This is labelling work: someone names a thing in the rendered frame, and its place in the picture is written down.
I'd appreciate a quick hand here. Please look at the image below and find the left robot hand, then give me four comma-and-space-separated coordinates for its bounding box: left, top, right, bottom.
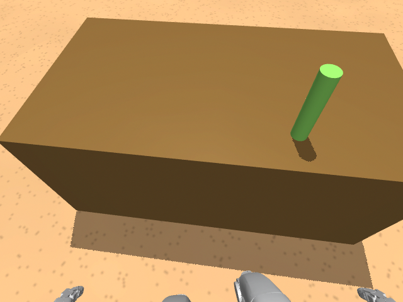
54, 286, 84, 302

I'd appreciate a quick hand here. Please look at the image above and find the right robot hand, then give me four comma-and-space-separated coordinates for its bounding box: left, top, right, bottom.
357, 288, 396, 302

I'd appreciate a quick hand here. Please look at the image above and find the can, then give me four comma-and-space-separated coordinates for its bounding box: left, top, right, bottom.
290, 64, 343, 141

